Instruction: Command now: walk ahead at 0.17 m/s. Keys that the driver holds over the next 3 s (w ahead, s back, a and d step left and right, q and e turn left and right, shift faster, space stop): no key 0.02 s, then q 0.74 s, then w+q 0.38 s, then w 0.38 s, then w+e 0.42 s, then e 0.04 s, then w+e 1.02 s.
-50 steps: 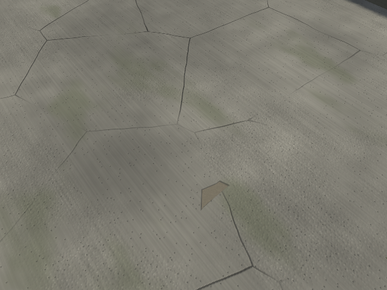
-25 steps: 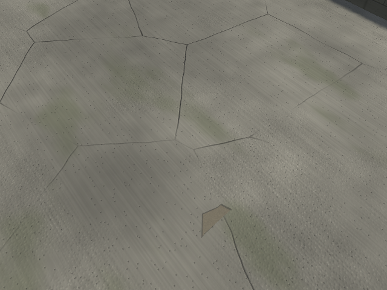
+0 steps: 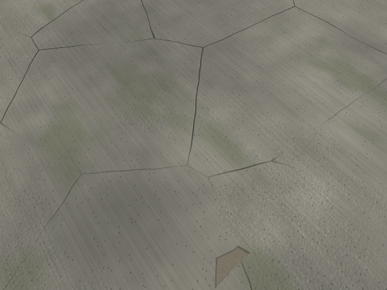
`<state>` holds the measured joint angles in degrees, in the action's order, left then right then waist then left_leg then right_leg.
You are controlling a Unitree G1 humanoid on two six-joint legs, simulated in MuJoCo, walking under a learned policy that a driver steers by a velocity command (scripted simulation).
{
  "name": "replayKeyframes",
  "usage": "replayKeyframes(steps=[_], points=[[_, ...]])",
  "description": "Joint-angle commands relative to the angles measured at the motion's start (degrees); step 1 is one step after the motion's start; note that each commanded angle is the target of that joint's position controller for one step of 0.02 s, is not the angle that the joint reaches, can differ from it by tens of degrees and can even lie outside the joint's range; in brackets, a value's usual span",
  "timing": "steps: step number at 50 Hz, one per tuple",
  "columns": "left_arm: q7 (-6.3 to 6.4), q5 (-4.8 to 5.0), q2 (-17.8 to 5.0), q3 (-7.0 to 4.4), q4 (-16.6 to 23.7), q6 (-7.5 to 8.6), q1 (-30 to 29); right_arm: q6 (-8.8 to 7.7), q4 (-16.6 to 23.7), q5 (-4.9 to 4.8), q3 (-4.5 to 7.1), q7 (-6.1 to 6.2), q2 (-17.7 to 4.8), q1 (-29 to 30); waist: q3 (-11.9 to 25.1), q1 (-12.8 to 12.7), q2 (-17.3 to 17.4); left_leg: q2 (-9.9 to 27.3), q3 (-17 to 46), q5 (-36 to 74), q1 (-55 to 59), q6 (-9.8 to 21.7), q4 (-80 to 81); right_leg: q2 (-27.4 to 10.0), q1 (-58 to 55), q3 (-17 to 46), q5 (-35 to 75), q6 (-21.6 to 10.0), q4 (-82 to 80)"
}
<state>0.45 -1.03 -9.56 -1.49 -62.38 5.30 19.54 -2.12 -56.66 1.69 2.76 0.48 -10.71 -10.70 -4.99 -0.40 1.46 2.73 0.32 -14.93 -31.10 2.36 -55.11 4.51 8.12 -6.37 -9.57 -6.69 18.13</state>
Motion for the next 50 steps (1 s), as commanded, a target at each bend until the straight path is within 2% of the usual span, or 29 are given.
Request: replayKeyframes(steps=[1,4,8,10,11,12,13,14,15,16,17,18,19,22,26,30,33,35,36,37,38,39,40,41,42,46,50], points=[[0.41,0.06,-5.44,0.03,2.2,0.35,0.61,1.03,-0.63,-0.51,-0.43,0.2,-0.41,-6.34,4.72,2.52,-6.65,-1.04,-3.14,5.32,8.63,-0.63,8.67,-13.39,2.32,4.16,47.13,-3.48,-2.43],[1.12,-0.11,-5.85,0.11,1.51,-0.22,2.59,1.13,-0.23,-0.96,-0.81,0.63,-0.9,-3.4,5.47,1.03,-7.02,-1.53,-3.51,7.61,9.99,-0.03,13.57,-14.9,-1.04,2.97,43.85,-3.07,-1.26],[2.52,-0.22,-7.41,-0.98,1.76,-1.86,3.14,0.73,1.9,-0.42,-0.3,0.79,-2.66,-0.1,3.31,-0.1,-6.54,-2.0,-4.12,0.23,7.63,1.82,17.38,-18.34,-5.4,4.42,39.44,-4.61,4.24],[3.13,0.07,-8.16,-1.73,1.92,-2.61,3.0,0.3,1.8,-0.35,0.03,0.87,-2.4,-2.29,3.36,0.92,-5.15,-2.58,-4.5,0.79,10.24,3.18,23.43,-18.54,-6.05,4.37,37.81,-3.59,10.45],[3.27,0.03,-8.6,-2.15,2.08,-2.77,3.43,-0.19,1.37,-0.23,0.45,1.02,-3.31,-5.0,4.84,2.2,-2.52,-2.0,-2.49,9.69,15.08,4.35,27.87,-16.87,-4.19,3.05,35.21,-1.69,16.6],[3.36,0.09,-8.4,-2.31,3.93,-2.66,3.2,-0.74,1.09,0.16,1.76,1.35,-7.78,-9.34,8.74,3.03,3.61,5.14,7.37,31.9,22.86,7.58,27.85,-12.48,2.24,-0.26,22.55,1.15,28.53],[3.15,1.42,-4.32,-1.76,6.17,-3.39,3.38,-0.2,1.73,-0.53,3.13,1.2,-12.17,-11.13,11.69,4.06,13.86,18.93,24.51,54.16,30.04,19.8,31.35,0.01,16.47,-3.47,-18.68,4.64,44.96],[2.96,0.08,-5.51,-1.99,6.77,-4.54,0.91,0.53,1.18,-1.51,2.46,0.78,-9.6,-11.81,12.99,3.15,7.25,19.3,25.92,47.15,27.67,21.1,33.72,-1.97,17.79,5.32,-28.47,5.05,50.11],[2.81,-0.12,-5.21,-2.2,7.71,-4.99,-1.73,1.12,1.87,-1.15,2.78,0.85,-9.55,-9.01,7.86,2.67,4.8,16.48,22.71,39.15,23.16,20.23,35.05,-2.72,20.47,6.65,-25.88,5.65,52.73],[2.61,-0.03,-4.9,-2.21,8.27,-5.03,-3.6,1.78,2.91,-0.74,2.61,1.1,-8.65,-5.74,5.1,1.49,1.39,13.41,20.03,31.54,20.02,17.78,36.6,-4.1,21.8,7.78,-21.35,6.03,51.01],[2.55,-0.23,-6.12,-2.65,9.0,-5.08,-4.79,2.27,3.8,-0.82,2.42,1.4,-7.68,-3.79,4.0,0.69,1.16,10.95,18.2,26.94,18.38,15.67,37.5,-4.84,22.07,8.05,-18.28,6.37,48.4],[2.44,-0.48,-6.34,-2.78,9.27,-5.34,-4.38,2.49,4.56,-0.75,2.23,1.45,-6.83,-2.19,4.9,-0.13,2.2,8.73,16.39,25.13,17.73,14.38,37.78,-4.96,20.99,7.88,-16.17,6.78,46.5],[2.37,-0.61,-6.03,-2.79,9.34,-5.71,-4.09,2.49,5.01,-0.55,2.32,1.28,-6.98,-2.21,6.32,-0.09,2.23,7.82,15.97,25.35,18.14,14.01,37.59,-4.22,20.36,7.43,-15.18,7.18,45.61],[2.62,0.0,-5.41,-2.64,10.8,-6.61,-5.29,2.28,5.42,-0.4,3.1,0.89,-9.22,-3.86,8.59,0.43,2.41,6.88,16.99,22.34,19.78,13.21,37.55,-3.82,20.21,7.62,-15.16,8.26,39.69],[2.81,0.29,-6.62,-2.68,13.46,-7.31,-9.14,3.13,6.41,-0.26,3.87,0.58,-10.85,-4.57,8.6,2.0,5.09,6.28,21.41,7.0,19.31,12.17,39.92,-3.38,19.84,8.39,-14.78,8.53,33.86],[2.75,0.68,-7.1,-2.5,15.2,-6.83,-10.13,3.8,7.65,-0.09,4.48,0.16,-11.82,-3.23,8.2,2.38,5.77,5.62,24.78,1.87,17.55,11.07,40.87,-2.15,15.94,8.71,-14.93,7.91,27.86],[2.93,1.33,-7.37,-2.4,15.4,-6.14,-6.7,4.33,8.52,-0.23,4.75,-0.27,-11.96,-1.21,8.39,1.09,6.84,4.71,26.99,2.64,15.31,9.13,40.78,-0.49,9.05,8.55,-15.31,6.36,19.18],[3.21,1.46,-7.46,-2.45,14.31,-5.58,-0.75,4.83,9.46,-1.0,4.83,-0.43,-11.74,1.5,7.9,-2.19,6.47,1.71,26.27,-2.16,10.25,5.22,39.54,0.17,-0.79,7.62,-9.18,4.79,4.74],[3.67,0.81,-10.89,-3.26,14.43,-5.25,0.33,4.78,10.3,-1.53,4.31,-0.29,-9.66,1.14,6.79,-1.94,1.24,-2.56,22.65,-9.72,4.67,1.5,34.65,-6.22,-5.5,13.78,-11.82,3.35,-4.08],[4.01,-0.11,-17.17,-4.48,16.44,-5.23,-1.57,4.57,11.49,-2.47,3.44,-0.07,-5.53,-1.39,8.11,0.11,-12.98,-11.47,10.51,-15.46,-3.47,-1.56,17.86,-23.55,-8.78,32.26,-19.26,-1.49,-9.53],[3.67,-1.1,-17.43,-4.38,18.25,-5.41,-8.29,4.18,10.81,-0.32,4.32,0.28,-9.85,0.3,3.44,0.49,-11.52,-10.68,5.38,-16.53,-5.72,-2.22,6.52,-28.44,2.85,34.69,-13.59,-6.16,-10.75],[3.33,-1.34,-13.37,-3.44,19.0,-5.11,-9.47,4.04,10.52,0.38,4.81,-0.22,-11.76,0.15,3.59,1.76,-7.27,-7.83,6.82,-12.15,-1.55,-1.89,-0.13,-25.26,6.05,30.95,-14.29,-6.2,-10.03],[3.0,-1.03,-11.09,-2.83,19.21,-4.75,-11.7,4.14,9.6,0.68,4.86,-0.94,-11.24,-1.81,3.0,3.73,-6.69,-7.56,6.41,-7.34,-1.61,-1.59,-4.1,-20.84,6.24,25.35,-15.76,-3.67,-9.65],[2.77,-0.74,-10.75,-2.71,19.79,-4.52,-12.53,4.48,8.96,0.85,4.84,-1.59,-11.03,-3.6,3.43,4.34,-8.7,-7.23,5.55,-4.73,-2.87,-1.72,-7.39,-18.06,4.03,21.59,-17.16,-1.74,-9.83],[2.75,-0.52,-10.87,-2.73,20.12,-4.32,-11.72,4.72,8.6,0.93,4.75,-2.34,-10.98,-4.07,3.22,3.64,-10.22,-6.54,4.44,-3.71,-5.09,-2.08,-10.16,-16.89,1.81,19.43,-18.03,-1.46,-10.2],[1.83,-0.32,-11.97,-3.48,17.71,-2.84,-1.98,4.58,11.14,0.79,3.74,-4.09,-9.51,2.61,1.06,-1.44,-7.4,-3.97,3.69,-1.02,-13.26,-4.06,-7.52,-18.35,-8.83,17.01,-15.18,-2.38,-11.06],[1.28,-0.46,-12.96,-4.09,15.99,-1.44,2.49,4.2,12.81,0.59,3.3,-4.85,-9.13,6.32,0.43,-3.5,-7.91,-2.35,2.78,0.42,-13.92,-4.67,-0.6,-20.15,-13.37,13.67,-10.83,-2.67,-11.45]])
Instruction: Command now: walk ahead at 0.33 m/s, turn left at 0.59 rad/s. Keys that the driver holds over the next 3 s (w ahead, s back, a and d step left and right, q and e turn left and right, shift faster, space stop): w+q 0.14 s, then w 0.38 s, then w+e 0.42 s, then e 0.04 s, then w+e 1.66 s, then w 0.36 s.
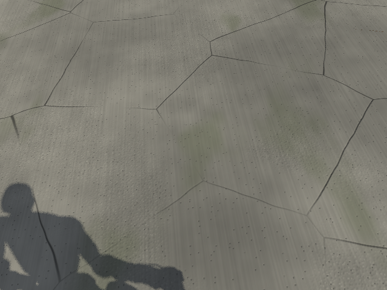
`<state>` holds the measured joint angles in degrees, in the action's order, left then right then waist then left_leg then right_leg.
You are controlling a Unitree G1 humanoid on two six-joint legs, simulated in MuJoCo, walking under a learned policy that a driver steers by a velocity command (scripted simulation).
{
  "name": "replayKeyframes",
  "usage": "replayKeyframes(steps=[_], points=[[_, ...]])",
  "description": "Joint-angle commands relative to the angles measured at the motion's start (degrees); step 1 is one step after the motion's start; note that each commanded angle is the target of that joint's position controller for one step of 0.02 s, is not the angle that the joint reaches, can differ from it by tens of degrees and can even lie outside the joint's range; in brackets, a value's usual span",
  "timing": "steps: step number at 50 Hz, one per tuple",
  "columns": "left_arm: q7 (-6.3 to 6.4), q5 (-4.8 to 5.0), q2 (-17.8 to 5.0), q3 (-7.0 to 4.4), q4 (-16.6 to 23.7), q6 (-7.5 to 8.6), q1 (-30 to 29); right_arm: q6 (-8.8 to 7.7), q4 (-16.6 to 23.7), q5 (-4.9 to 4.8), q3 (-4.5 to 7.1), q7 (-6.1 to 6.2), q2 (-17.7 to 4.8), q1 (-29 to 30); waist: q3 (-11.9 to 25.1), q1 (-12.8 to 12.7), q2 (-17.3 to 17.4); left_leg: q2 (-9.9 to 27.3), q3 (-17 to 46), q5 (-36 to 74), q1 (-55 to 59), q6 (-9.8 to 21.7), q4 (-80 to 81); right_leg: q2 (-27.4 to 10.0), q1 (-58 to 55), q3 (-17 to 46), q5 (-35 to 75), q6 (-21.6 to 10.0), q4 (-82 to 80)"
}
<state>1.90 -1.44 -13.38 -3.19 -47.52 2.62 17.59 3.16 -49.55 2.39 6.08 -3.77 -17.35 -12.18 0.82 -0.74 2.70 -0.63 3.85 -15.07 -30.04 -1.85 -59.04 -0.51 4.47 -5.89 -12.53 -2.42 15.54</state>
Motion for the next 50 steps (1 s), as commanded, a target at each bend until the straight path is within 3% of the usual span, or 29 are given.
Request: replayKeyframes(steps=[1,6,10,11,12,13,14,15,16,17,18,20,21,24,27,31,34,37,39,40,41,42,43,44,45,46,47,49,50], points=[[-0.31,-0.07,-9.16,-2.45,0.93,1.44,4.76,-1.17,6.2,-0.15,-0.17,-0.8,-2.32,8.71,-5.64,-3.37,-9.28,1.5,-1.31,0.88,-14.63,-0.32,5.07,-15.53,-9.73,12.21,-7.33,-7.03,-8.99],[-1.15,-0.42,-8.97,-2.52,-0.22,2.28,5.8,-1.89,9.69,-0.31,-1.47,-1.91,-0.54,14.4,-6.96,-4.23,-9.97,3.32,-5.55,1.71,-9.02,2.08,14.94,-16.6,-6.52,5.43,-1.6,-6.82,-7.7],[-1.61,-0.34,-9.89,-2.6,-1.87,1.81,7.06,-2.57,11.1,0.24,-2.07,-1.76,-0.57,14.83,-6.63,-3.28,-11.39,1.31,-9.78,-2.94,0.7,6.1,22.15,-17.09,-3.41,1.65,10.49,-6.31,-3.83],[-1.75,-0.14,-10.27,-2.56,-2.21,1.52,6.8,-2.85,10.55,0.38,-2.04,-1.32,-0.7,12.47,-5.86,-1.9,-11.28,-0.07,-10.66,-3.49,5.01,7.27,24.15,-17.23,-2.54,0.71,17.26,-6.1,-1.11],[-1.85,0.3,-10.41,-2.35,-2.47,1.29,5.99,-3.38,8.92,0.56,-1.78,-0.7,-0.82,7.26,-3.56,1.07,-9.76,-2.11,-11.15,-1.32,12.87,8.49,27.75,-16.43,-0.75,-1.63,27.08,-5.49,5.5],[-1.99,0.73,-9.68,-1.77,-2.65,1.07,5.74,-4.22,5.41,0.97,-1.06,0.16,-1.87,-2.0,2.13,5.21,-5.45,-4.16,-11.04,2.45,25.89,9.6,32.27,-13.65,2.99,-5.88,32.22,-4.01,17.43],[-2.16,0.58,-7.44,-0.72,-1.1,0.9,5.41,-4.94,3.2,1.71,0.02,1.25,-5.64,-11.77,9.97,9.34,1.98,6.15,2.67,-8.48,41.16,11.38,36.07,-11.04,14.32,-7.63,16.39,-2.05,33.67],[-3.0,0.31,-2.15,0.38,2.6,1.13,6.14,-5.23,3.7,0.56,1.13,2.19,-13.28,-13.88,12.89,7.39,15.82,22.97,32.23,-14.78,50.7,16.64,44.09,-1.97,33.95,-4.93,-19.85,0.74,50.05],[-2.73,0.0,-8.57,-1.23,2.14,0.84,1.68,-4.89,3.83,-0.59,0.99,2.7,-12.49,-11.86,9.16,8.25,4.87,23.07,33.18,-8.28,45.77,17.35,45.82,-2.82,37.75,4.24,-16.12,-0.04,55.62],[-3.19,0.86,-8.34,-1.32,2.57,1.24,-0.17,-4.9,3.72,-0.85,0.03,2.95,-9.63,-7.95,3.25,5.64,2.39,20.1,22.84,0.68,40.5,16.15,44.22,-5.4,38.18,5.68,-10.04,-0.88,55.32],[-3.5,1.12,-7.36,-0.96,1.66,1.7,0.52,-5.27,3.81,-0.92,-0.97,2.93,-6.34,-4.99,0.33,3.34,0.99,16.61,16.03,10.13,34.34,14.39,44.98,-6.79,35.0,5.76,-6.07,-0.95,51.81],[-3.86,-0.39,-6.43,-0.82,-0.82,0.44,4.34,-6.21,3.97,-1.44,-2.23,3.08,-3.01,-1.34,-1.04,-0.2,2.22,11.53,7.94,16.41,28.75,12.04,47.33,-7.8,29.71,5.42,-2.95,0.01,48.12],[-4.08,-0.67,-6.09,-0.85,-1.35,-0.27,5.23,-6.86,3.59,-1.61,-2.45,3.06,-2.71,-1.92,-0.8,-0.71,2.55,10.97,6.5,20.08,27.55,12.12,47.92,-7.28,28.37,4.89,-2.1,0.44,48.12],[-4.56,-0.79,-5.11,-0.88,-0.64,-1.2,1.9,-7.88,1.47,-2.27,-2.29,3.07,-3.72,-5.39,-2.94,-0.97,0.91,10.17,3.92,24.91,26.88,12.56,50.05,-6.94,31.96,4.13,1.57,1.63,46.78],[-4.63,-0.55,-4.86,-0.77,1.51,-1.38,-5.19,-8.06,-0.37,-2.07,-2.62,3.21,-3.08,-8.98,-5.65,0.55,0.77,10.0,2.0,27.53,28.68,12.37,51.61,-6.68,37.78,3.61,6.21,2.44,42.2],[-4.83,0.21,-3.31,0.27,3.28,-0.87,-11.75,-8.58,-2.23,-1.33,-3.3,3.58,-2.15,-11.36,-7.15,2.01,0.65,9.58,-3.82,34.02,30.34,10.29,52.17,-3.74,36.54,3.3,11.88,0.89,31.8],[-5.0,0.14,-2.87,0.95,4.91,-0.64,-16.14,-8.76,-3.86,-1.14,-3.69,4.47,-2.12,-13.12,-8.51,2.81,0.09,11.16,-6.56,39.19,33.72,9.17,52.75,-1.58,34.48,1.55,12.91,-1.44,24.39],[-4.44,0.01,-3.84,0.83,4.65,-0.45,-13.91,-8.81,-4.65,-0.84,-3.73,5.51,-3.84,-12.4,-5.21,0.81,1.37,12.16,-9.65,62.48,38.34,7.37,45.04,2.88,26.36,-2.28,8.26,-4.75,20.17],[-3.94,-0.08,-6.1,-0.08,1.75,-0.19,-3.87,-8.03,-4.57,-0.07,-3.15,6.24,-6.09,-11.17,0.64,-3.62,3.43,12.94,-10.73,73.42,40.22,6.58,29.77,5.94,17.21,-2.72,2.67,-7.14,19.05],[-3.69,-0.42,-7.63,-0.9,-0.72,0.22,4.0,-7.52,-4.0,-0.18,-2.82,6.21,-7.14,-10.0,4.53,-7.12,3.04,12.41,-11.56,67.74,36.51,6.52,17.7,6.57,7.65,-1.28,3.28,-8.67,14.8],[-3.03,-1.27,-11.25,-2.28,-2.32,0.22,11.6,-7.68,-2.21,-0.65,-3.07,5.85,-6.72,-8.6,9.11,-10.71,-1.21,9.57,-12.99,49.02,25.29,6.43,0.14,-0.83,-5.3,9.17,-0.53,-12.07,12.14],[-2.62,-1.45,-17.35,-3.85,-1.83,-0.24,9.85,-8.2,0.16,-1.24,-4.27,4.31,0.53,-14.08,12.66,-3.8,-16.1,-3.59,-10.67,-10.88,-1.38,3.55,-22.71,-17.74,-22.67,40.27,4.2,-22.76,10.44],[-3.12,1.57,-15.33,-3.79,-1.97,-0.48,7.76,-8.81,1.34,-0.52,-3.64,4.03,-3.59,-8.51,13.45,-5.4,-7.8,-3.1,0.49,-11.98,-9.29,4.74,-27.24,-17.75,-22.14,49.47,-0.49,-23.93,2.79],[-2.87,1.58,-13.24,-3.29,-1.04,-0.62,3.1,-9.67,3.29,-1.11,-3.71,3.66,-4.08,-4.53,4.21,-3.47,-5.27,0.77,1.38,-5.65,-11.83,5.01,-23.51,-16.97,-13.33,41.01,-0.61,-21.49,0.33],[-2.91,1.21,-9.89,-2.53,-0.82,-0.64,0.76,-10.13,3.56,-1.18,-3.71,3.58,-4.37,-3.58,0.08,-1.56,-0.63,2.87,0.37,-2.59,-9.45,4.86,-18.7,-15.03,-5.75,35.84,4.19,-19.08,-1.45],[-2.72,1.12,-8.32,-2.04,-0.84,-0.35,-0.51,-9.55,3.54,-0.76,-3.72,3.66,-3.81,-3.34,-2.67,0.35,0.83,4.19,0.14,-2.09,-6.58,4.12,-15.15,-12.34,0.22,31.23,10.19,-17.14,-2.06],[-2.45,1.3,-7.18,-1.58,-1.05,0.0,-1.06,-8.32,3.86,0.01,-3.94,3.6,-3.16,-4.28,-2.81,2.04,0.18,4.94,-0.02,-2.05,-3.19,2.94,-12.33,-9.95,4.39,27.57,13.82,-15.96,-2.94],[-2.45,1.54,-8.75,-1.75,-1.12,1.15,-0.28,-6.29,4.28,0.33,-4.24,3.65,-1.74,-4.97,-2.86,3.11,-1.12,4.91,-1.66,-2.76,-0.43,0.84,-7.99,-8.02,8.03,22.28,31.25,-15.41,-2.08],[-2.52,1.51,-9.84,-2.02,-1.34,1.45,0.61,-5.77,4.82,0.36,-4.41,3.6,-1.15,-4.53,-1.91,3.26,-1.72,4.83,-2.44,-1.62,-0.04,0.04,-5.36,-6.86,8.66,20.39,34.34,-15.02,-1.78]])
Over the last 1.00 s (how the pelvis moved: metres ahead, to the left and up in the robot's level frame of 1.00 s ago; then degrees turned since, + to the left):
0.09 -0.01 0.01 29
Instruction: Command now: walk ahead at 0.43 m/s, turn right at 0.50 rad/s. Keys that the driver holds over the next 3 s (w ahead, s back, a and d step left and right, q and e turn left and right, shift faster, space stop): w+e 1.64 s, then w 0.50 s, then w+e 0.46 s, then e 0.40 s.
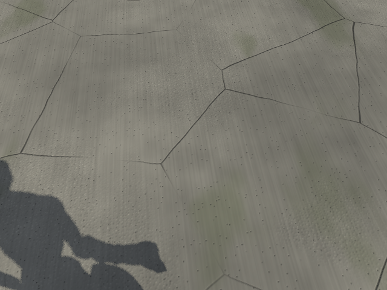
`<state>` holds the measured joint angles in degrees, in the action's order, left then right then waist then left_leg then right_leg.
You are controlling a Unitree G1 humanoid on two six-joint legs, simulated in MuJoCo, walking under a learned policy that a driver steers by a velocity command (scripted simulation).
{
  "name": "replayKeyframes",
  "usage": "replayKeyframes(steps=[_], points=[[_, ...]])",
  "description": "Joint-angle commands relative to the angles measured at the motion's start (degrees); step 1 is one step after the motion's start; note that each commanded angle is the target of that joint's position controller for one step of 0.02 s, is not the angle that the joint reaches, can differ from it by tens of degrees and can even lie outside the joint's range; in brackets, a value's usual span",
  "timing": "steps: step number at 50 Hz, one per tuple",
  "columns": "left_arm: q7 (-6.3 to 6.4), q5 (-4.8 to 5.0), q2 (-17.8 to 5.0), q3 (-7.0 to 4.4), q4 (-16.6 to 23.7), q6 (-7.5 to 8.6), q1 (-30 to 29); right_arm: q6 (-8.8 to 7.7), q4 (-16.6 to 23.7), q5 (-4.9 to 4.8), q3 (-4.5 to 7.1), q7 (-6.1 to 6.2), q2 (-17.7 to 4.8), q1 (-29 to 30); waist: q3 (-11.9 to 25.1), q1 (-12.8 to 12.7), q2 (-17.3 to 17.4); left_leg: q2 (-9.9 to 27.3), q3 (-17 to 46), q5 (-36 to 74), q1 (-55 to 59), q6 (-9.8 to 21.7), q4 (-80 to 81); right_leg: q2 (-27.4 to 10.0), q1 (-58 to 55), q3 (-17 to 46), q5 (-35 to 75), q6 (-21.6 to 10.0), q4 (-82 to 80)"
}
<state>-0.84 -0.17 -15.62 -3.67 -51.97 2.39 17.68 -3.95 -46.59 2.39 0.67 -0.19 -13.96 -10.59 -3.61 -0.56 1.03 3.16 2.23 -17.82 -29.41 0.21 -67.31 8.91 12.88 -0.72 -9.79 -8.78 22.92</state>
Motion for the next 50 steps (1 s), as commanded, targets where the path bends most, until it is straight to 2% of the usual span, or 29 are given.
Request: replayKeyframes(steps=[1,6,11,13,14,15,16,17,18,19,20,21,22,23,25,28,31,34,38,40,42,43,44,45,46,47,48,49,50], points=[[0.23,0.24,-8.28,-1.72,3.13,1.71,1.22,1.63,2.69,0.36,0.93,-0.09,-4.39,-4.58,2.97,2.79,-0.92,1.02,-1.58,3.11,-1.09,-2.61,5.7,-15.08,0.48,14.27,30.96,-7.92,-9.31],[0.6,0.57,-8.37,-2.0,2.91,0.67,7.05,2.17,7.36,0.03,0.8,-0.61,-5.07,8.0,2.32,-2.49,-4.23,0.82,-2.03,14.49,-8.05,-3.96,19.39,-12.94,-5.89,16.72,21.01,-3.57,-9.26],[1.27,-0.46,-9.02,-2.3,3.16,0.31,11.01,1.24,10.59,-0.43,0.22,-0.96,-5.56,15.93,1.87,-5.59,-4.91,-1.43,-1.46,14.87,-10.65,-3.09,28.77,-14.68,-14.36,21.07,24.05,-3.99,-5.46],[1.61,-0.82,-9.68,-2.49,3.9,0.35,10.12,0.61,11.37,-0.64,0.2,-0.98,-6.32,16.02,1.83,-4.87,-5.59,-2.4,-0.75,13.16,-7.23,-1.92,32.7,-15.61,-15.05,22.95,25.99,-3.34,-3.39],[1.77,-0.88,-10.17,-2.62,4.54,0.4,8.41,0.32,11.01,-0.75,0.4,-0.88,-7.08,13.82,2.08,-3.37,-6.01,-3.0,-0.43,11.69,-2.79,-1.14,35.12,-15.74,-13.76,23.54,26.93,-2.37,-2.17],[1.73,-0.93,-10.74,-2.73,5.37,0.52,5.85,0.03,9.88,-0.91,0.78,-0.58,-8.08,9.51,3.16,-1.02,-6.4,-4.29,-0.7,9.35,4.68,-0.13,37.44,-15.11,-10.97,23.37,30.31,-1.01,0.43],[1.33,-0.77,-11.17,-2.74,5.8,0.84,4.43,-0.39,7.93,-0.96,1.45,-0.02,-9.5,3.07,6.15,1.82,-5.62,-5.8,-1.43,8.5,14.03,0.98,39.63,-13.29,-8.88,22.92,34.11,0.25,6.4],[0.67,-0.03,-10.27,-2.42,6.09,1.37,3.56,-1.19,6.42,-0.41,2.29,0.75,-11.67,-4.66,10.89,5.92,-2.16,-1.81,1.78,9.38,26.5,3.0,42.5,-9.75,-3.96,20.01,30.41,1.77,17.46],[0.43,1.38,-5.5,-1.12,8.27,1.93,4.88,-1.31,6.46,1.05,3.52,1.87,-16.25,-13.17,19.95,8.13,5.62,13.31,18.02,-3.93,41.08,6.46,44.78,-5.56,5.81,14.12,11.05,3.47,33.89],[0.43,1.23,-4.03,-0.65,9.67,1.49,10.61,-0.21,6.49,0.97,4.38,1.68,-19.16,-10.63,22.3,3.12,17.01,23.08,41.87,-5.1,45.88,12.01,51.23,0.55,19.66,8.66,-23.66,4.24,44.13],[1.0,-0.81,-7.93,-1.05,7.45,0.34,9.05,0.42,6.99,0.13,3.67,1.36,-13.29,-7.01,13.95,1.8,6.39,21.13,38.87,-11.68,38.52,11.76,50.85,-5.51,23.91,8.34,-18.69,3.86,48.85],[0.4,-1.24,-7.95,-1.13,7.51,0.07,5.05,0.45,7.5,-0.39,2.63,1.11,-8.79,-4.09,7.38,1.95,0.65,17.99,29.23,-8.81,30.89,10.55,52.15,-7.3,23.18,7.54,-13.29,4.25,47.53],[-0.09,-1.19,-6.73,-0.97,7.93,-0.14,3.38,0.35,7.3,-0.21,2.17,0.94,-7.16,-2.51,4.5,1.07,0.52,15.07,21.71,-1.94,26.41,9.16,53.84,-8.97,22.09,6.73,-10.62,4.73,45.39],[-0.66,-1.74,-6.34,-0.97,8.23,-0.67,2.51,0.01,6.57,-0.3,2.03,1.05,-6.88,-3.21,3.14,0.78,3.1,13.15,16.32,3.95,23.93,8.41,54.78,-10.17,21.37,6.11,-9.75,5.24,44.23],[-1.58,-1.91,-5.5,-0.74,8.68,-1.77,2.33,-1.06,5.2,-0.89,2.14,0.73,-6.98,-5.02,3.25,0.12,5.39,11.43,9.82,12.65,22.14,8.04,55.95,-10.84,20.41,5.06,-8.23,5.88,44.03],[-2.47,-1.9,-4.59,-0.37,10.92,-2.34,-2.23,-2.1,4.03,-1.46,2.64,0.24,-7.6,-6.78,2.78,0.1,4.65,11.91,4.06,18.71,23.44,8.97,57.98,-11.96,25.1,4.62,-4.05,6.55,43.22],[-3.01,-1.87,-3.88,0.06,13.25,-2.32,-7.98,-1.97,2.77,-1.35,2.83,0.15,-7.6,-8.52,1.24,0.92,3.98,10.96,-1.78,23.13,24.8,8.85,58.74,-12.47,28.88,3.33,1.15,7.38,38.04],[-3.7,-1.65,-2.36,0.99,15.19,-1.92,-13.44,-1.81,1.85,-1.33,3.0,0.05,-7.88,-9.37,0.28,2.0,4.02,9.37,-7.4,25.34,25.03,7.64,58.37,-12.42,26.34,0.45,7.4,7.09,27.32],[-4.31,-2.01,-2.12,1.54,17.83,-1.8,-19.53,-1.29,0.13,-1.35,3.56,0.58,-9.71,-12.51,-1.14,3.67,3.86,11.37,-10.67,29.56,29.47,6.59,56.76,-11.67,22.96,-3.9,5.47,4.72,16.82],[-3.96,-2.37,-2.72,1.32,18.34,-1.84,-19.55,-0.56,-0.72,-1.16,3.75,0.95,-10.74,-13.5,-0.38,3.19,4.18,12.06,-12.78,41.38,32.82,5.75,51.95,-9.41,19.87,-6.01,0.33,2.75,13.79],[-3.19,-2.73,-4.1,0.53,17.05,-1.66,-13.86,0.38,-1.28,-1.03,4.11,1.34,-12.65,-14.01,3.95,0.35,5.26,12.33,-14.82,58.41,34.76,5.17,39.79,-5.01,11.69,-7.75,-5.68,0.12,11.78],[-2.62,-3.05,-5.28,-0.3,14.68,-1.15,-5.91,0.89,-1.01,-1.3,4.12,1.44,-13.06,-13.59,8.57,-3.28,4.13,11.76,-15.99,57.47,31.66,4.45,28.52,-2.91,1.54,-7.33,-4.67,-1.59,8.02],[-1.63,-3.56,-8.82,-1.87,11.6,-0.89,4.18,0.94,0.43,-1.11,3.82,1.35,-12.23,-13.14,14.72,-7.61,-0.17,10.41,-16.39,42.84,20.8,2.73,12.62,-7.26,-13.74,0.48,-7.02,-4.14,5.61],[-0.7,-2.83,-15.64,-3.47,12.34,-1.15,3.31,0.61,4.76,-1.22,2.16,0.07,-4.57,-15.28,19.64,-3.2,-14.71,1.34,-15.45,-9.71,-4.45,-0.58,-6.78,-25.62,-31.37,29.55,-9.68,-10.72,2.8],[-0.29,-0.95,-16.36,-3.94,13.74,-1.7,6.53,0.35,6.8,-0.74,3.13,-0.02,-9.47,-9.02,23.63,-7.28,-9.06,-3.39,-3.4,-13.68,-12.27,-1.26,-15.13,-29.42,-33.34,45.98,-4.73,-14.48,-4.54],[0.3,-0.67,-14.64,-3.62,12.1,-1.88,4.59,-0.09,8.18,-1.26,3.04,-0.21,-9.28,-4.43,15.03,-6.09,-5.08,0.29,-0.52,-6.87,-16.73,-0.64,-13.88,-27.32,-28.67,34.96,1.75,-12.98,-4.85],[0.62,-0.28,-11.44,-2.83,11.52,-1.64,2.28,-0.72,7.79,-1.47,2.43,-0.1,-8.28,-4.85,8.74,-3.57,-2.72,2.33,-1.05,-2.63,-14.23,-0.48,-8.18,-25.03,-19.77,28.34,9.09,-11.09,-5.46],[0.77,-0.35,-9.47,-2.22,11.61,-1.23,-0.32,-0.47,7.01,-1.03,2.48,-0.01,-8.14,-5.55,5.67,-0.84,-0.98,3.71,-0.86,-1.82,-10.25,-0.69,-3.6,-21.59,-13.17,23.53,14.28,-8.82,-6.31],[0.84,-0.03,-8.08,-1.7,11.83,-0.87,-2.23,0.5,6.69,-0.04,2.43,-0.07,-8.07,-7.26,4.94,1.37,-1.49,4.15,-0.61,-2.01,-6.21,-1.34,-1.23,-19.16,-8.34,20.39,18.04,-8.03,-7.23]])
Over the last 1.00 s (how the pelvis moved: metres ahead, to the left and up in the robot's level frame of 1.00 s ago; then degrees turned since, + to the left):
0.47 0.12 -0.01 -1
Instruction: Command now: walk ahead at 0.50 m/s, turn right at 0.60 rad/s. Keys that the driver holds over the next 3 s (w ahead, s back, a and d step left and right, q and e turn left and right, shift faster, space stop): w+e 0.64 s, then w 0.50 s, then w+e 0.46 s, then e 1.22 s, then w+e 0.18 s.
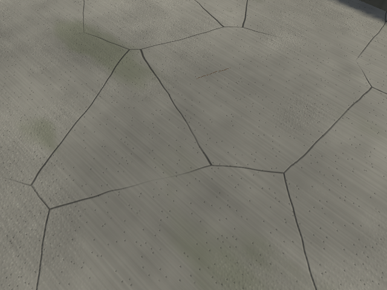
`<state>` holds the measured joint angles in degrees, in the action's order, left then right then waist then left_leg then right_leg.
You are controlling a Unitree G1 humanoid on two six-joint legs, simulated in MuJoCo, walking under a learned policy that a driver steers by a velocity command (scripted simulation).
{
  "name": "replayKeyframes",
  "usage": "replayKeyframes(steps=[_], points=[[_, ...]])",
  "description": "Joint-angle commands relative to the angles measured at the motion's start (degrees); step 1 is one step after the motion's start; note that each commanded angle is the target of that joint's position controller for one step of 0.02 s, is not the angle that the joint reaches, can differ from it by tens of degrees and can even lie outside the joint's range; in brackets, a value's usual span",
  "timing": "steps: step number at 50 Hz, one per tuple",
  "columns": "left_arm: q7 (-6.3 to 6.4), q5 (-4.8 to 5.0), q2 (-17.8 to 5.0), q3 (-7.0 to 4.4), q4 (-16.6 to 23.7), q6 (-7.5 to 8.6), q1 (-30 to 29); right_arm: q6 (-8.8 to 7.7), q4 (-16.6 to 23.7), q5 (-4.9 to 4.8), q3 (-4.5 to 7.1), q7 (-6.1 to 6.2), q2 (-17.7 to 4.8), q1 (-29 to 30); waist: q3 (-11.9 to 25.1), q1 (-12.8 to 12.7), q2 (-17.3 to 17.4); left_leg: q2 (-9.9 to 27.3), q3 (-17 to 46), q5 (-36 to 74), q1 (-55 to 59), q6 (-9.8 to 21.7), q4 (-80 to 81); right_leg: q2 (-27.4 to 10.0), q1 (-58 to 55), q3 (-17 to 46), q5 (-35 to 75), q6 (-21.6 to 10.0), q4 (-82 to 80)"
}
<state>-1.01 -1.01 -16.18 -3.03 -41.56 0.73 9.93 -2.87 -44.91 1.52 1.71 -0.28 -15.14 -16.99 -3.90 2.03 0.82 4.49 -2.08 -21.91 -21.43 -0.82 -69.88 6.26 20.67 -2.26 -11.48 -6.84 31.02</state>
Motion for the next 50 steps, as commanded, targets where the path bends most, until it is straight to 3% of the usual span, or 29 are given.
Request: replayKeyframes(steps=[1,3,6,10,14,17,19,20,21,22,23,24,25,27,31,34,37,41,43,44,45,46,47,48,49,50], points=[[0.82,0.87,-6.84,-2.02,1.66,1.28,4.8,0.51,4.54,1.35,1.43,-0.16,-6.7,-2.27,5.93,-0.14,-1.8,2.81,3.61,1.88,-11.58,-0.85,2.99,-15.4,-13.77,20.17,21.84,-9.79,-15.98],[0.46,0.95,-7.46,-2.23,0.9,2.2,6.2,1.77,4.87,1.5,1.34,-0.57,-5.65,-1.71,5.91,0.25,-1.64,2.27,2.68,3.46,-11.27,-1.72,6.22,-13.68,-11.38,18.66,22.59,-10.06,-17.2],[0.4,0.79,-8.49,-2.61,-0.18,2.43,9.55,2.16,7.01,1.3,1.17,-0.73,-4.87,4.93,3.15,-1.62,-2.36,2.05,2.25,10.28,-15.42,-2.6,13.18,-12.36,-10.48,19.23,16.52,-9.19,-19.48],[0.53,0.91,-8.53,-2.76,-1.54,2.54,14.32,1.87,9.34,1.01,0.92,-0.9,-4.77,13.39,1.88,-4.97,-3.64,0.64,2.89,18.2,-18.64,-2.68,23.23,-11.78,-14.91,20.76,15.68,-7.5,-18.54],[1.11,0.39,-9.19,-2.95,-2.39,2.46,18.08,1.0,11.72,0.46,0.44,-1.25,-4.79,20.0,1.49,-7.44,-4.13,-1.97,2.77,19.31,-18.13,-1.87,30.76,-12.52,-19.64,22.88,22.18,-6.88,-14.67],[1.72,0.16,-10.28,-3.18,-1.98,2.3,16.44,0.29,12.05,0.12,0.64,-1.04,-5.98,18.39,1.7,-5.66,-5.35,-3.78,3.54,16.41,-10.01,-0.24,36.63,-13.26,-19.23,25.19,25.57,-4.6,-11.42],[1.46,0.12,-11.15,-3.27,-1.34,2.55,13.11,-0.26,9.29,-0.01,1.6,-0.07,-8.04,9.01,5.01,-1.03,-5.26,-6.64,2.28,12.26,5.36,1.62,40.21,-11.19,-15.07,24.72,33.56,-2.02,-3.63],[0.92,0.68,-10.43,-3.0,-1.37,2.96,12.23,-1.04,7.55,0.44,2.37,0.67,-9.9,1.48,9.31,3.11,-2.05,-4.03,4.13,13.37,17.01,3.33,43.48,-7.42,-11.19,21.62,32.09,-0.49,7.4],[0.62,1.24,-5.82,-1.67,0.35,3.52,12.79,-1.4,7.27,1.74,3.35,1.77,-14.12,-8.15,18.54,6.16,4.47,10.02,18.12,-0.04,30.46,6.14,45.37,-3.93,-4.16,16.73,15.02,0.78,23.93],[0.72,2.05,-3.05,-1.14,1.95,3.17,19.22,-0.66,7.64,2.09,4.18,1.78,-18.26,-5.83,21.73,0.97,17.98,21.96,44.85,-3.41,37.96,11.88,53.29,4.2,12.11,10.83,-21.53,2.32,36.26],[1.28,-0.18,-7.42,-1.53,-0.21,2.14,18.0,-0.08,7.9,0.97,3.64,1.4,-13.13,-2.26,14.73,-0.51,8.73,20.55,45.09,-9.05,30.88,12.19,53.67,-1.95,16.6,10.5,-17.11,1.97,41.35],[0.73,-0.57,-7.73,-1.73,-0.41,1.8,13.98,-0.04,8.28,0.5,2.45,1.16,-8.28,0.94,8.22,-0.64,2.77,17.7,35.43,-6.68,23.57,11.23,54.47,-3.93,15.77,9.62,-11.71,2.21,40.5],[0.22,-0.51,-6.66,-1.55,-0.26,1.54,11.64,-0.17,7.79,0.55,1.86,0.91,-6.1,2.49,4.83,-1.19,0.82,14.64,26.89,1.06,18.73,10.16,55.73,-5.65,14.56,8.81,-8.84,2.72,38.31],[-0.87,-1.06,-5.61,-1.43,-0.29,0.37,10.79,-0.92,6.22,0.27,1.6,0.98,-5.5,1.84,3.19,-2.1,4.88,10.77,16.33,12.21,14.5,8.65,57.46,-7.51,12.42,7.42,-7.33,3.6,36.22],[-2.17,-1.12,-4.08,-0.93,1.88,-0.71,5.93,-2.75,3.91,-0.67,2.08,0.13,-6.21,-0.93,3.07,-2.31,5.06,10.93,7.6,25.15,15.58,9.65,59.36,-8.5,16.6,6.4,-2.66,4.2,35.0],[-2.64,-1.21,-2.8,-0.28,3.97,-0.45,0.05,-2.79,2.11,-0.45,2.03,-0.04,-5.95,-3.21,1.59,-1.3,4.39,9.8,2.42,28.93,16.27,9.89,60.44,-8.58,19.48,5.79,2.41,4.89,28.4],[-3.13,-1.06,-0.97,0.88,5.3,0.16,-5.39,-2.75,0.67,-0.45,2.0,-0.36,-6.24,-4.12,0.53,-0.4,4.56,7.81,-2.54,29.73,15.21,8.94,60.93,-7.93,15.1,3.03,8.3,4.62,15.35],[-3.14,-1.47,-1.36,1.38,6.66,0.44,-10.55,-2.04,-2.32,-0.7,2.29,-0.08,-8.25,-8.23,-0.76,0.77,4.53,10.17,-3.56,33.92,19.12,8.66,59.99,-7.06,10.16,-1.02,5.22,2.61,5.3],[-2.51,-1.91,-2.19,1.14,6.22,0.81,-9.29,-1.28,-3.78,-0.68,2.42,0.17,-9.49,-9.2,0.48,-0.41,4.86,10.98,-4.38,46.92,22.81,8.3,54.51,-5.09,6.15,-2.61,0.18,0.68,2.22],[-2.13,-2.14,-2.75,0.8,4.87,1.24,-5.23,-0.9,-4.37,-0.7,2.4,0.3,-10.02,-9.39,3.09,-2.44,5.0,10.65,-5.33,54.82,23.76,7.86,48.14,-3.32,0.65,-3.24,-1.09,-0.49,0.02],[-1.61,-2.58,-3.6,0.19,1.82,1.9,3.11,-0.53,-4.64,-0.98,2.07,0.42,-9.6,-9.33,7.89,-6.26,3.35,8.88,-7.56,55.89,21.28,6.77,37.85,-1.67,-10.43,-3.68,1.21,-1.86,-4.09],[-0.8,-3.49,-6.95,-0.99,-0.73,2.27,12.44,-0.65,-3.16,-1.17,1.37,0.41,-7.9,-8.87,14.51,-10.02,0.17,7.12,-7.94,41.1,11.15,5.64,24.01,-9.37,-25.41,5.05,-2.07,-4.16,-4.26],[0.18,-3.35,-13.56,-2.49,-1.01,2.17,15.79,-0.86,0.37,-2.03,-0.24,-0.73,-1.01,-12.31,22.33,-8.08,-14.19,-2.57,-8.19,-2.33,-11.12,2.77,2.73,-28.82,-43.12,34.29,-2.67,-11.7,-7.68],[0.8,-0.53,-13.43,-2.95,-1.03,1.61,16.63,-0.35,0.13,-0.93,1.68,-0.05,-7.65,-7.95,22.99,-10.01,-8.65,-4.46,0.8,-8.29,-16.34,3.04,-5.09,-29.85,-40.55,41.15,4.05,-13.01,-12.06],[1.13,0.09,-11.05,-2.34,-1.89,1.74,12.53,-0.5,1.28,-1.17,1.87,-0.09,-7.62,-4.02,14.31,-7.7,-5.97,-1.47,3.21,-3.36,-19.25,3.72,-4.86,-26.61,-34.56,30.09,10.09,-11.43,-11.85],[1.03,0.0,-7.55,-1.39,-2.37,2.21,9.91,-0.98,1.2,-1.38,1.28,-0.29,-6.01,-2.94,8.94,-5.62,-4.29,0.12,3.21,-0.05,-17.53,3.88,-0.67,-23.69,-26.76,23.84,14.79,-9.4,-13.47]])
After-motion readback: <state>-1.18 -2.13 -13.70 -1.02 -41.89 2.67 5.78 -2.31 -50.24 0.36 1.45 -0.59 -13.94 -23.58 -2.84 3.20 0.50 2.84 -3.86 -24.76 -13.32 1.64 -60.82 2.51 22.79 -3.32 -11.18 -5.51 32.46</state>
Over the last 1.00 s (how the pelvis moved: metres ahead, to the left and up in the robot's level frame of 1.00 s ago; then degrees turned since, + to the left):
0.50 -0.10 -0.01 -36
